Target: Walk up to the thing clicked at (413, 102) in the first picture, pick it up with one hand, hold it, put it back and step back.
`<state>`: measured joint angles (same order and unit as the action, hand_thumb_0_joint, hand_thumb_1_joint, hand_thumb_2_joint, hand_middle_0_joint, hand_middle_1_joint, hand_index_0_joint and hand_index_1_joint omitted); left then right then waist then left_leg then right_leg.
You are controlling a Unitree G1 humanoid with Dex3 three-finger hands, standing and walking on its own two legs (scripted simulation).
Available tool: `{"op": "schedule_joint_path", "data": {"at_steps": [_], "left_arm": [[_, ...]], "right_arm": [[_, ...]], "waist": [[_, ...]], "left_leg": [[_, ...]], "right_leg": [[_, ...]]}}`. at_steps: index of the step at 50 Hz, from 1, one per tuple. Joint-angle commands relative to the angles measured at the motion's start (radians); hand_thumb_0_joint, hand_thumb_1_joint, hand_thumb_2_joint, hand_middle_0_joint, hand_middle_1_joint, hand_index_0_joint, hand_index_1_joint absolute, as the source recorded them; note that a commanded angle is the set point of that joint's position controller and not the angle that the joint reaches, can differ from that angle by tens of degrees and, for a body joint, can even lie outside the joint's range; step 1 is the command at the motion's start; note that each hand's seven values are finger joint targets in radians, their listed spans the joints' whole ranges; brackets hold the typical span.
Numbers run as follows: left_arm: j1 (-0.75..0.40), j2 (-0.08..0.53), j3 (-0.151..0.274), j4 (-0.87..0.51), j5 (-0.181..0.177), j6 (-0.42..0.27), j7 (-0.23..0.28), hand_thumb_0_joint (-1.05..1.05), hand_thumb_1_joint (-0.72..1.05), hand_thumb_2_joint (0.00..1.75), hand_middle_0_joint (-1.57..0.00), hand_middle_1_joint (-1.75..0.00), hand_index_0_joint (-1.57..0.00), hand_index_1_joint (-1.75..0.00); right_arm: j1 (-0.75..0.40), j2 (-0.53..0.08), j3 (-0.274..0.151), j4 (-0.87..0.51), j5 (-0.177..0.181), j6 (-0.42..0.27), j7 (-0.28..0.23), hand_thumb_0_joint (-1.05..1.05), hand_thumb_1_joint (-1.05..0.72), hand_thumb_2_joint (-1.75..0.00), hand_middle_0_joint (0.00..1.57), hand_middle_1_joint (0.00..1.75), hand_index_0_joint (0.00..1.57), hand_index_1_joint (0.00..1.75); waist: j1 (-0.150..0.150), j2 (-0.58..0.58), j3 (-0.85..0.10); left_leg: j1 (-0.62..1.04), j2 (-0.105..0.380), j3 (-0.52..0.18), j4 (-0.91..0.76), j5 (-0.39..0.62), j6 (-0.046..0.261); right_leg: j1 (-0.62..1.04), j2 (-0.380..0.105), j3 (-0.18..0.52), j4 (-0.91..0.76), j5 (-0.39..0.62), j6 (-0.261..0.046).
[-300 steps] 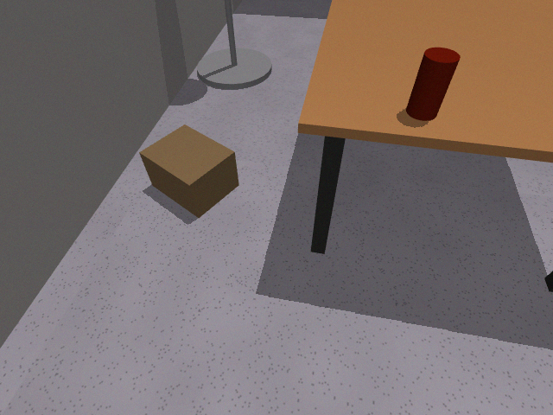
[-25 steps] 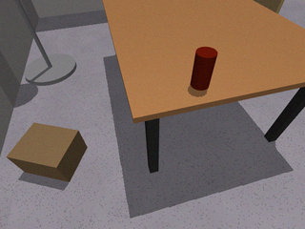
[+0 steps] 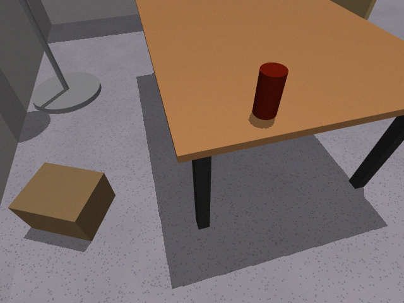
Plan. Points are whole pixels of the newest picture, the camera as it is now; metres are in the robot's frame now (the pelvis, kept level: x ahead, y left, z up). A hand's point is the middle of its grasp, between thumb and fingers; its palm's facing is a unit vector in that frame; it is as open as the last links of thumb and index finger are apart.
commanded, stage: stand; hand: right
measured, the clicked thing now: (268, 92) +0.70 -0.21 +0.02
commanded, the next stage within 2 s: walk up in 0.66 s
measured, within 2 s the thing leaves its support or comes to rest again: neither
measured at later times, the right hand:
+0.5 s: hand out of the picture +0.07 -0.25 -0.16, palm faces -0.03 +0.94 -0.34, open 7.4 cm
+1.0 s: hand out of the picture +0.09 -0.38 -0.18, palm faces -0.08 +0.89 -0.45, open 7.4 cm
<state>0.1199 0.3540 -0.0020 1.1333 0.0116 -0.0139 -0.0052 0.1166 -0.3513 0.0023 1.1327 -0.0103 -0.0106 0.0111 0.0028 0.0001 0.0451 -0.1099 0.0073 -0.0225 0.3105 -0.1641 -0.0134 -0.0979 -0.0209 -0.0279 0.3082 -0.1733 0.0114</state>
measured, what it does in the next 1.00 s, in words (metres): steps to the right: right foot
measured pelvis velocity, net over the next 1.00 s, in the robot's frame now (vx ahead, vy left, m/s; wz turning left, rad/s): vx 0.06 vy -0.08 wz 0.06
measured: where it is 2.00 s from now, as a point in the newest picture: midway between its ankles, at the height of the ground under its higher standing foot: outside the picture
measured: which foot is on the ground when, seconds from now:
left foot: down 0.00-0.98, up 1.00-1.00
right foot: down 0.00-0.70, up 0.72-0.92, down 0.94-1.00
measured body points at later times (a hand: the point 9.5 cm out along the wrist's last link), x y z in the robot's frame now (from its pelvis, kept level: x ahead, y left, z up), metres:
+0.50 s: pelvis +0.00 +0.00 +0.00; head +0.01 +0.00 +0.45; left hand +0.07 +0.31 -0.13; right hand +0.07 -0.30 -0.13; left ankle +0.00 +0.13 -0.75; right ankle +0.00 -0.12 -0.75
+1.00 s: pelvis +0.06 -0.08 -0.03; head +0.08 -0.08 +0.42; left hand +0.11 +0.27 -0.13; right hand +0.09 -0.43 -0.15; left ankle +0.00 +0.12 -0.74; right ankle +0.12 -0.22 -0.75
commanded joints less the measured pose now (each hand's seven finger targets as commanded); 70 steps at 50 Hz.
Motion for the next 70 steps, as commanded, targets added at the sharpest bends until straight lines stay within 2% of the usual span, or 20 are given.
{"op": "schedule_joint_path", "data": {"at_steps": [1, 32, 33, 34, 36, 37, 44, 47, 48, 49, 50, 51, 54, 59, 62, 66, 67, 68, 69, 70], "left_arm": [[-0.039, 0.212, 0.044, -0.063, -0.001, -0.019, 0.013, 0.00, 0.90, 0.90, -0.20, -0.30, -0.20, -0.30], [-0.025, 0.212, 0.040, -0.066, -0.002, -0.019, 0.015, 0.00, 0.90, 0.90, -0.20, -0.30, -0.20, -0.30], [-0.011, 0.284, 0.125, -0.135, 0.026, -0.006, -0.017, 0.00, 0.90, 0.90, -0.20, -0.30, -0.20, -0.30], [-0.044, 0.260, 0.124, -0.148, 0.036, 0.008, -0.029, 0.00, 0.90, 0.90, -0.20, -0.30, -0.20, -0.30], [-0.081, 0.240, 0.136, -0.205, 0.050, 0.030, -0.045, 0.00, 0.90, 0.90, -0.20, -0.30, -0.20, -0.30], [-0.043, 0.237, 0.140, -0.220, 0.041, 0.033, -0.051, 0.00, 0.90, 0.90, -0.20, -0.30, -0.20, -0.30], [0.012, 0.224, 0.159, -0.273, 0.032, 0.021, -0.085, 0.00, 0.90, 0.90, -0.20, -0.30, -0.20, -0.30], [0.242, 0.237, 0.184, -0.206, 0.027, 0.010, -0.067, 0.00, 0.90, 0.90, -0.20, -0.30, -0.20, -0.30], [0.366, 0.293, 0.205, -0.178, 0.035, 0.001, -0.054, 0.00, 0.90, 0.90, -0.20, -0.30, -0.20, -0.30], [0.437, 0.381, 0.227, -0.190, 0.048, -0.007, -0.044, 0.00, 0.90, 0.90, -0.20, -0.30, -0.20, -0.30], [0.268, 0.404, 0.215, -0.254, 0.049, -0.007, -0.046, 0.00, 0.90, 0.90, -0.20, -0.30, -0.20, -0.30], [0.137, 0.422, 0.212, -0.312, 0.041, -0.005, -0.047, 0.00, 0.90, 0.90, -0.20, -0.30, -0.20, -0.30], [0.108, 0.294, 0.171, -0.323, 0.014, -0.026, -0.041, 0.00, 0.90, 0.90, -0.20, -0.30, -0.20, -0.30], [0.192, 0.295, 0.159, -0.328, 0.010, -0.059, -0.026, 0.00, 0.90, 0.90, -0.20, -0.30, -0.20, -0.30], [0.190, 0.283, 0.136, -0.348, 0.010, -0.059, -0.010, 0.00, 0.90, 0.90, -0.20, -0.30, -0.20, -0.30], [0.175, 0.262, 0.115, -0.351, -0.010, -0.031, 0.002, 0.00, 0.90, 0.90, -0.20, -0.30, -0.20, -0.30], [0.193, 0.227, 0.102, -0.361, -0.018, -0.030, 0.004, 0.00, 0.90, 0.90, -0.20, -0.30, -0.20, -0.30], [0.219, 0.179, 0.090, -0.371, -0.032, -0.028, 0.005, 0.00, 0.90, 0.90, -0.20, -0.30, -0.20, -0.30], [0.279, 0.172, 0.093, -0.347, -0.042, -0.007, 0.013, 0.00, 0.90, 0.90, -0.20, -0.30, -0.20, -0.30], [0.279, 0.215, 0.098, -0.328, -0.034, 0.010, 0.022, 0.00, 0.90, 0.90, -0.20, -0.30, -0.20, -0.30]], "right_arm": [[-0.033, -0.214, -0.035, -0.058, 0.002, -0.021, -0.019, 0.00, -0.90, -0.90, 0.20, 0.30, 0.20, 0.30], [-0.030, -0.220, -0.036, -0.055, 0.001, -0.022, -0.020, 0.00, -0.90, -0.90, 0.20, 0.30, 0.20, 0.30], [0.114, -0.281, -0.091, -0.087, -0.002, -0.038, -0.021, 0.00, -0.90, -0.90, 0.20, 0.30, 0.20, 0.30], [0.193, -0.323, -0.114, -0.069, -0.012, -0.042, -0.024, 0.00, -0.90, -0.90, 0.20, 0.30, 0.20, 0.30], [0.194, -0.373, -0.145, -0.092, -0.018, -0.048, -0.038, 0.00, -0.90, -0.90, 0.20, 0.30, 0.20, 0.30], [0.144, -0.384, -0.154, -0.127, -0.020, -0.060, -0.044, 0.00, -0.90, -0.90, 0.20, 0.30, 0.20, 0.30], [0.121, -0.329, -0.156, -0.231, -0.039, -0.073, -0.028, 0.00, -0.90, -0.90, 0.20, 0.30, 0.20, 0.30], [0.041, -0.278, -0.140, -0.279, -0.036, -0.053, -0.026, 0.00, -0.90, -0.90, 0.20, 0.30, 0.20, 0.30], [0.075, -0.213, -0.120, -0.288, -0.039, -0.047, -0.030, 0.00, -0.90, -0.90, 0.20, 0.30, 0.20, 0.30], [0.104, -0.148, -0.096, -0.316, -0.027, -0.047, -0.035, 0.00, -0.90, -0.90, 0.20, 0.30, 0.20, 0.30], [0.134, -0.213, -0.115, -0.315, -0.018, -0.040, -0.044, 0.00, -0.90, -0.90, 0.20, 0.30, 0.20, 0.30], [0.180, -0.280, -0.132, -0.299, -0.019, -0.049, -0.043, 0.00, -0.90, -0.90, 0.20, 0.30, 0.20, 0.30], [0.231, -0.273, -0.129, -0.244, 0.002, -0.056, -0.020, 0.00, -0.90, -0.90, 0.20, 0.30, 0.20, 0.30], [0.199, -0.222, -0.119, -0.301, -0.006, -0.048, 0.019, 0.00, -0.90, -0.90, 0.20, 0.30, 0.20, 0.30], [0.158, -0.189, -0.109, -0.333, -0.009, -0.046, 0.014, 0.00, -0.90, -0.90, 0.20, 0.30, 0.20, 0.30], [0.198, -0.196, -0.117, -0.311, -0.013, -0.050, -0.006, 0.00, -0.90, -0.90, 0.20, 0.30, 0.20, 0.30], [0.239, -0.252, -0.132, -0.313, -0.016, -0.052, -0.013, 0.00, -0.90, -0.90, 0.20, 0.30, 0.20, 0.30], [0.261, -0.323, -0.149, -0.330, -0.023, -0.056, -0.024, 0.00, -0.90, -0.90, 0.20, 0.30, 0.20, 0.30], [0.241, -0.310, -0.133, -0.362, -0.012, -0.059, -0.035, 0.00, -0.90, -0.90, 0.20, 0.30, 0.20, 0.30], [0.196, -0.323, -0.136, -0.361, 0.007, -0.055, -0.038, 0.00, -0.90, -0.90, 0.20, 0.30, 0.20, 0.30]], "waist": [[-0.003, 0.010, -0.065], [0.000, 0.012, -0.086], [-0.009, -0.070, -0.134], [-0.044, 0.012, -0.068], [-0.048, 0.071, 0.071], [-0.012, 0.077, 0.095], [0.007, 0.196, 0.021], [0.140, 0.078, -0.043], [0.195, -0.132, -0.077], [0.217, -0.373, -0.045], [0.126, -0.305, -0.001], [0.060, -0.258, 0.066], [0.019, -0.103, 0.136], [0.035, -0.097, 0.109], [0.035, -0.098, 0.046], [-0.010, -0.024, -0.058], [-0.039, 0.076, -0.116], [-0.046, 0.237, -0.175], [-0.010, 0.177, -0.217], [-0.005, 0.175, -0.212]], "left_leg": [[-0.009, 0.121, -0.087, -0.050, 0.112, 0.034], [0.004, 0.121, -0.083, -0.038, 0.169, 0.033], [0.041, 0.120, -0.167, 0.000, -0.161, 0.112], [0.082, 0.191, -0.291, -0.062, -0.392, 0.155], [0.053, 0.358, -0.515, -0.153, -0.519, 0.261], [0.011, 0.373, -0.520, -0.154, -0.509, 0.272], [-0.073, 0.208, -0.228, -0.016, -0.187, 0.204], [-0.326, 0.090, -0.085, 0.257, -0.195, 0.124], [-0.456, 0.010, -0.025, 0.520, -0.304, 0.102], [-0.623, -0.117, -0.029, 0.811, -0.500, 0.058], [-0.601, -0.069, -0.055, 0.909, -0.427, 0.050], [-0.569, 0.016, -0.063, 0.909, -0.371, 0.051], [-0.470, 0.071, -0.078, 0.826, -0.208, 0.052], [-0.433, 0.063, -0.048, 0.546, -0.185, 0.026], [-0.306, 0.055, 0.007, 0.399, -0.102, 0.028], [-0.031, -0.025, 0.080, 0.204, 0.169, 0.079], [0.088, 0.019, 0.021, 0.194, 0.321, 0.122], [0.191, 0.224, -0.261, 0.191, 0.549, 0.222], [0.168, 0.363, -0.460, 0.154, 0.594, 0.328], [0.105, 0.417, -0.521, 0.136, 0.480, 0.397]], "right_leg": [[0.022, -0.119, 0.097, -0.049, 0.096, -0.029], [0.038, -0.122, 0.091, -0.036, 0.146, -0.029], [-0.002, -0.031, 0.002, 0.119, -0.223, -0.050], [-0.191, -0.012, -0.004, 0.235, -0.354, -0.053], [-0.467, -0.048, 0.102, 0.526, -0.327, -0.032], [-0.494, -0.088, 0.145, 0.585, -0.291, -0.040], [-0.274, -0.051, 0.041, 0.384, -0.242, -0.031], [0.130, 0.020, -0.073, 0.216, -0.073, -0.027], [0.266, -0.020, 0.002, 0.149, -0.173, -0.027], [0.225, -0.237, 0.406, -0.022, -0.495, -0.076], [0.057, -0.382, 0.663, -0.204, -0.741, -0.165], [-0.050, -0.432, 0.732, -0.223, -0.761, -0.259], [-0.142, -0.253, 0.315, -0.119, -0.390, -0.198], [-0.058, -0.256, 0.169, -0.048, 0.005, -0.241], [-0.054, -0.273, 0.082, 0.091, 0.439, -0.226], [-0.127, -0.176, -0.031, 0.360, 0.453, -0.144], [-0.185, -0.125, -0.061, 0.496, 0.363, -0.094], [-0.330, -0.017, -0.097, 0.704, 0.105, -0.031], [-0.334, 0.041, -0.011, 0.764, -0.417, -0.022], [-0.299, -0.028, 0.053, 0.804, -0.487, -0.027]]}}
